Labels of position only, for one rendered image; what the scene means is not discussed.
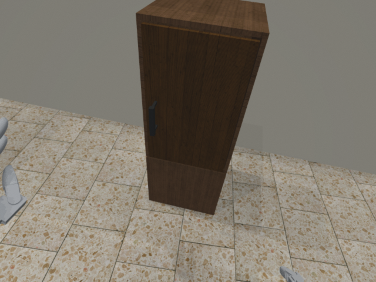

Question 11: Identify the left robot hand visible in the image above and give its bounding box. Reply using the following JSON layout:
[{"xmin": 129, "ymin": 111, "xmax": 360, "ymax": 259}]
[{"xmin": 0, "ymin": 117, "xmax": 27, "ymax": 225}]

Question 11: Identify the cupboard door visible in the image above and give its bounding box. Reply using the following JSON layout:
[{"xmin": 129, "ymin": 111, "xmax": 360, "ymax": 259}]
[{"xmin": 141, "ymin": 22, "xmax": 260, "ymax": 172}]

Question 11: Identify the right robot hand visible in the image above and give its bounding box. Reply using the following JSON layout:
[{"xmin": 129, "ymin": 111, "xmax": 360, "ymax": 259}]
[{"xmin": 280, "ymin": 266, "xmax": 304, "ymax": 282}]

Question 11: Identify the handle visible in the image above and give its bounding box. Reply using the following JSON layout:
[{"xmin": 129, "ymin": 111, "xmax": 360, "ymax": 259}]
[{"xmin": 149, "ymin": 101, "xmax": 157, "ymax": 136}]

